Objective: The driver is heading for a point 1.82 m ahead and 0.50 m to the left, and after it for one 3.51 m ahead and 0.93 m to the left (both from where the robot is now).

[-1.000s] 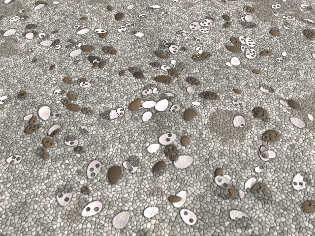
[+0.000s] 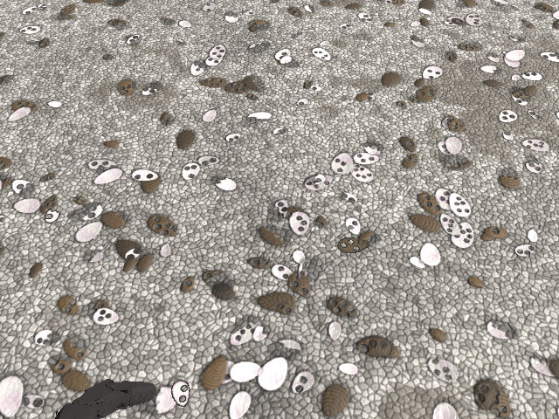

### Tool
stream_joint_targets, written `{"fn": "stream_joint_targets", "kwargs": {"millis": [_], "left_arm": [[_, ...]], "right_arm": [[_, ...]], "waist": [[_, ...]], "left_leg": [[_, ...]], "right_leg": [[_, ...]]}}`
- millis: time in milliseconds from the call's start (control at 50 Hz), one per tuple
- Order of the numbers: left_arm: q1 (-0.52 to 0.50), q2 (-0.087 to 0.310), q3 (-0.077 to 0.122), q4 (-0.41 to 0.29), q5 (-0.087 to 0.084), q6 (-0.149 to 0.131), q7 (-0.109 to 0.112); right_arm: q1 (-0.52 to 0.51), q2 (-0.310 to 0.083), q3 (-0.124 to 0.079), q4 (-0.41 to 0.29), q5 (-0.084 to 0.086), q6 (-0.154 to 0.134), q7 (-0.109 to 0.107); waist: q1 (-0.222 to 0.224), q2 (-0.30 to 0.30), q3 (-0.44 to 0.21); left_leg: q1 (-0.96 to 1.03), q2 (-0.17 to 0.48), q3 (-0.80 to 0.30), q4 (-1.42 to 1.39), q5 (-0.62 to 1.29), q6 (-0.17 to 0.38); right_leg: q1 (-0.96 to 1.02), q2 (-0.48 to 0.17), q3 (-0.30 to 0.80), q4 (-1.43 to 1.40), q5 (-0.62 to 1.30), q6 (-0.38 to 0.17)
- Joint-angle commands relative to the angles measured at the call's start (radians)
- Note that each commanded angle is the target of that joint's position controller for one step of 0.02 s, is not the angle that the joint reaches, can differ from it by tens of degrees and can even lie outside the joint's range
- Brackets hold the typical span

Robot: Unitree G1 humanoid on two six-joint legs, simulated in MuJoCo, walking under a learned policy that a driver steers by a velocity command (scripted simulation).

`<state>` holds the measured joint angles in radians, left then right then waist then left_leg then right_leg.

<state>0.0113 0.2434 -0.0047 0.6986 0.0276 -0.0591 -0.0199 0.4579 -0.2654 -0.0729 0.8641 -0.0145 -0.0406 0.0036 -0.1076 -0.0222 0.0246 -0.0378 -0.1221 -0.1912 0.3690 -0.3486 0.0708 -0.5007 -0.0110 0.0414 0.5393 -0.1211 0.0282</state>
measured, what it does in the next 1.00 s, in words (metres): walks ahead, turning left: right foot, then left foot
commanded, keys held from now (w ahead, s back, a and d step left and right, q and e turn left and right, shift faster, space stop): w+q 0.50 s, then q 0.24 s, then no key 0.18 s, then w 0.08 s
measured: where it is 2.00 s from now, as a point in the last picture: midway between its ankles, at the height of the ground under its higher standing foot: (145, 303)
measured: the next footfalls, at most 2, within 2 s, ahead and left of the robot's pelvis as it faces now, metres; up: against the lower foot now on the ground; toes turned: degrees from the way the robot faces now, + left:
right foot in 0.02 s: +0.17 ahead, -0.12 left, +0.00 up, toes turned +4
left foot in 0.56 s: +0.39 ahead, +0.15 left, +0.00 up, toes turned +24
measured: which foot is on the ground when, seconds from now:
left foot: down 0.00-0.02, up 0.04-0.54, down 0.56-1.00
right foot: up 0.00-0.00, down 0.02-0.58, up 0.60-1.00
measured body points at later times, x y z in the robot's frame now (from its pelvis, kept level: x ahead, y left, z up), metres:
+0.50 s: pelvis +0.24 +0.01 +0.00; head +0.28 +0.02 +0.44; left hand +0.14 +0.26 -0.13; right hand +0.52 -0.14 -0.09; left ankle +0.34 +0.15 -0.71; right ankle +0.13 -0.12 -0.74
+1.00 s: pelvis +0.39 +0.09 +0.01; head +0.41 +0.12 +0.46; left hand +0.37 +0.38 -0.12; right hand +0.59 -0.11 -0.11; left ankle +0.35 +0.13 -0.74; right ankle +0.53 +0.00 -0.69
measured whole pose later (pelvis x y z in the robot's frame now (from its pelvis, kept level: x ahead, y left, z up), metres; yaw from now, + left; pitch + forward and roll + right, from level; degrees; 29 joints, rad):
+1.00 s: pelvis +0.39 +0.09 +0.01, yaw +32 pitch +1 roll +0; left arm 0.18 0.26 0.03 0.76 0.03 0.04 0.01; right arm 0.31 -0.26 -0.05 0.78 -0.02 0.00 0.00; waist -0.03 -0.04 0.04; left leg -0.17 -0.15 -0.09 0.36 -0.19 0.11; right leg -0.53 -0.05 0.02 0.84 -0.25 0.03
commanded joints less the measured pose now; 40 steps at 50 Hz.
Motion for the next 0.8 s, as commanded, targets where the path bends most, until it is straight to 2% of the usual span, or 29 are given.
{"fn": "stream_joint_targets", "kwargs": {"millis": [20,40,60,80,100,120,140,160,180,220,320,380,460,500,520,540,560,580,600,620,640,660,680,700,760,800], "left_arm": [[0.207,0.169,0.058,-0.010,0.008,-0.038,0.027],[0.372,0.251,0.077,-0.005,0.032,-0.042,0.046],[0.349,0.323,0.096,-0.004,0.033,-0.022,0.048],[0.300,0.233,0.087,-0.009,0.021,-0.009,0.042],[0.249,0.144,0.065,-0.022,0.011,-0.009,0.037],[0.223,0.112,0.056,-0.016,0.011,-0.013,0.032],[0.226,0.103,0.053,-0.007,0.010,-0.019,0.033],[0.236,0.099,0.052,0.005,0.005,-0.026,0.034],[0.253,0.110,0.056,0.015,0.000,-0.036,0.031],[0.279,0.116,0.062,0.032,-0.010,-0.049,0.025],[0.331,0.125,0.071,0.069,-0.009,-0.047,0.022],[0.348,0.136,0.075,0.085,-0.009,-0.044,0.022],[0.404,0.166,0.083,0.119,-0.007,-0.029,0.031],[0.413,0.192,0.088,0.132,-0.005,-0.016,0.038],[0.412,0.208,0.091,0.136,-0.005,-0.007,0.042],[0.406,0.217,0.092,0.134,-0.011,0.002,0.045],[0.390,0.214,0.089,0.119,-0.018,0.003,0.045],[0.439,0.097,0.063,0.057,-0.026,-0.001,0.031],[0.404,0.151,0.074,0.018,-0.020,0.004,0.033],[0.317,0.152,0.074,0.005,-0.017,0.008,0.035],[0.293,0.127,0.061,0.002,-0.024,0.002,0.037],[0.294,0.123,0.062,0.015,-0.013,0.007,0.038],[0.318,0.125,0.062,0.012,0.003,0.025,0.035],[0.335,0.132,0.066,0.025,0.016,0.044,0.034],[0.352,0.106,0.062,0.026,0.009,0.072,0.032],[0.318,0.099,0.061,0.020,0.005,0.076,0.033]], "right_arm": [[-0.068,-0.164,-0.038,-0.081,0.008,-0.020,0.001],[-0.071,-0.088,-0.016,-0.116,0.020,-0.030,0.005],[0.032,-0.048,-0.008,-0.150,0.039,-0.023,0.004],[0.027,-0.122,-0.016,-0.109,0.005,-0.002,-0.006],[-0.040,-0.126,-0.018,-0.106,-0.006,0.004,0.005],[-0.077,-0.104,-0.015,-0.113,-0.006,0.006,0.015],[-0.097,-0.098,-0.015,-0.117,-0.016,0.015,0.024],[-0.096,-0.092,-0.014,-0.116,-0.023,0.026,0.034],[-0.097,-0.088,-0.013,-0.125,-0.023,0.034,0.040],[-0.149,-0.084,-0.011,-0.148,-0.022,0.043,0.050],[-0.307,-0.065,0.003,-0.205,-0.021,0.046,0.066],[-0.404,-0.044,0.019,-0.236,-0.019,0.040,0.079],[-0.490,-0.049,0.025,-0.277,-0.026,0.038,0.085],[-0.467,-0.060,0.020,-0.278,-0.032,0.038,0.075],[-0.405,-0.070,0.013,-0.263,-0.038,0.034,0.067],[-0.277,-0.086,0.002,-0.225,-0.045,0.023,0.056],[-0.113,-0.124,-0.018,-0.174,-0.059,0.011,0.039],[-0.090,-0.247,-0.047,-0.176,-0.054,0.010,0.023],[-0.057,-0.310,-0.069,-0.208,-0.004,0.021,0.016],[-0.077,-0.274,-0.064,-0.194,0.015,0.027,0.005],[-0.128,-0.214,-0.048,-0.186,0.021,0.027,-0.002],[-0.179,-0.162,-0.032,-0.185,0.019,0.028,-0.006],[-0.228,-0.137,-0.022,-0.194,0.023,0.032,-0.011],[-0.237,-0.118,-0.015,-0.195,0.022,0.029,-0.007],[-0.213,-0.163,-0.027,-0.180,0.008,0.015,0.001],[-0.194,-0.156,-0.023,-0.170,0.006,0.015,0.000]], "waist": [[0.175,0.041,-0.120],[0.235,-0.092,-0.273],[0.160,-0.306,-0.308],[0.134,-0.141,-0.193],[0.135,-0.030,-0.092],[0.122,-0.018,-0.039],[0.115,-0.057,-0.021],[0.106,-0.079,-0.013],[0.101,-0.105,-0.027],[0.099,-0.086,-0.026],[0.122,-0.061,0.013],[0.143,-0.065,0.038],[0.165,-0.062,0.061],[0.145,-0.078,0.031],[0.115,-0.084,-0.004],[0.063,-0.070,-0.078],[-0.018,-0.019,-0.178],[0.034,0.198,-0.299],[0.001,0.205,-0.425],[0.007,0.069,-0.327],[0.037,0.053,-0.202],[0.083,0.019,-0.113],[0.124,0.042,-0.092],[0.138,0.037,-0.077],[0.156,0.040,-0.123],[0.143,0.057,-0.127]], "left_leg": [[-0.167,0.159,-0.148,0.239,0.512,0.053],[-0.278,0.098,-0.038,0.515,0.273,0.027],[-0.559,-0.030,0.079,0.708,-0.236,0.008],[-0.639,0.074,0.084,0.817,-0.177,0.014],[-0.629,0.105,0.084,0.818,-0.079,0.010],[-0.605,0.133,0.094,0.789,-0.022,-0.003],[-0.587,0.154,0.106,0.767,0.000,-0.013],[-0.571,0.162,0.115,0.766,0.023,-0.021],[-0.565,0.162,0.124,0.772,0.040,-0.028],[-0.611,0.170,0.127,0.773,0.085,-0.038],[-0.701,0.185,0.159,0.636,0.229,-0.058],[-0.642,0.185,0.210,0.457,0.317,-0.044],[-0.588,0.162,0.285,0.306,0.240,0.009],[-0.499,0.106,0.329,0.264,0.138,0.048],[-0.424,0.064,0.345,0.243,0.094,0.069],[-0.284,0.021,0.342,0.185,0.117,0.093],[-0.036,0.050,0.267,0.108,0.222,0.129],[0.308,0.365,-0.136,0.137,0.449,0.226],[0.393,0.527,-0.500,0.067,0.829,0.362],[0.326,0.479,-0.295,0.082,1.015,0.336],[0.182,0.437,-0.186,0.067,1.052,0.303],[0.059,0.365,-0.114,0.034,0.980,0.242],[-0.034,0.323,-0.083,-0.003,0.907,0.229],[-0.097,0.296,-0.053,-0.013,0.949,0.204],[-0.140,0.270,-0.021,-0.018,1.001,0.199],[-0.141,0.260,-0.013,-0.025,0.986,0.180]], "right_leg": [[0.422,-0.015,0.031,-0.125,-0.047,-0.057],[0.639,-0.267,0.269,-0.161,-0.257,-0.114],[0.760,-0.445,0.686,-0.286,-0.369,-0.213],[0.653,-0.427,0.678,-0.276,-0.463,-0.224],[0.542,-0.367,0.522,-0.288,-0.399,-0.202],[0.462,-0.316,0.379,-0.313,-0.238,-0.184],[0.424,-0.278,0.278,-0.327,-0.131,-0.167],[0.399,-0.241,0.199,-0.341,-0.049,-0.149],[0.397,-0.245,0.166,-0.340,0.040,-0.159],[0.415,-0.249,0.097,-0.354,0.147,-0.172],[0.450,-0.234,-0.055,-0.383,0.232,-0.178],[0.448,-0.222,-0.136,-0.382,0.238,-0.161],[0.537,-0.254,-0.196,-0.333,0.357,-0.142],[0.580,-0.259,-0.241,-0.215,0.648,-0.126],[0.593,-0.255,-0.259,-0.087,0.830,-0.120],[0.567,-0.242,-0.272,0.107,0.876,-0.109],[0.415,-0.213,-0.287,0.370,0.661,-0.070],[0.018,-0.092,-0.286,0.716,-0.185,-0.013],[-0.140,0.041,-0.112,0.949,-0.491,0.015],[-0.193,-0.035,-0.016,0.942,-0.382,0.009],[-0.184,-0.060,-0.023,0.868,-0.315,0.006],[-0.152,-0.086,-0.019,0.778,-0.293,0.005],[-0.102,-0.090,-0.013,0.723,-0.288,0.015],[-0.048,-0.091,-0.015,0.687,-0.277,0.019],[-0.013,-0.064,-0.031,0.607,-0.227,0.030],[-0.025,-0.060,-0.034,0.554,-0.177,0.026]]}}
